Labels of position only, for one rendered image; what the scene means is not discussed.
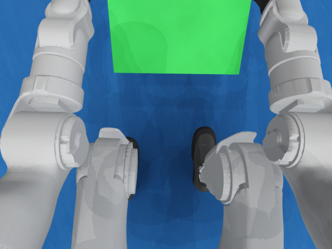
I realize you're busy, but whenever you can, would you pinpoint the right robot upper arm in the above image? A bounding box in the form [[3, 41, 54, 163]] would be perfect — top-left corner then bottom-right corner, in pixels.
[[262, 112, 332, 249]]

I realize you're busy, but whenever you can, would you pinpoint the right robot hand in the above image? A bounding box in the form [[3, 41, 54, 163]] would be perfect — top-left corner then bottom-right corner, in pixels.
[[253, 0, 270, 14]]

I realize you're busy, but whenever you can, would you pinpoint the left robot upper arm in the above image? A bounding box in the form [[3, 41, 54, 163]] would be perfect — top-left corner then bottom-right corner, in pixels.
[[0, 111, 89, 249]]

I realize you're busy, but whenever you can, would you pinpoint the robot left thigh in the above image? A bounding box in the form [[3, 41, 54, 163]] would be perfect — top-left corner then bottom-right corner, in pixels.
[[71, 137, 138, 249]]

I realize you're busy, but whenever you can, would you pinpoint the robot left forearm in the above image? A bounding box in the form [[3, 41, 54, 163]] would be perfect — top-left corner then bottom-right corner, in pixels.
[[0, 0, 94, 159]]

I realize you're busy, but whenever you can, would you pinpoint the right robot foot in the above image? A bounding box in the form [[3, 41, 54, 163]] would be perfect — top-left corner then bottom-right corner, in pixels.
[[191, 127, 216, 192]]

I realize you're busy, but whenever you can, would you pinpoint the carton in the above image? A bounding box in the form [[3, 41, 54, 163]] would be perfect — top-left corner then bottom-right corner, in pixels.
[[107, 0, 251, 75]]

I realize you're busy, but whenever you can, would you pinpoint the robot right forearm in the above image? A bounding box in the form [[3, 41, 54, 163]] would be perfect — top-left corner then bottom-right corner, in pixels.
[[257, 0, 332, 115]]

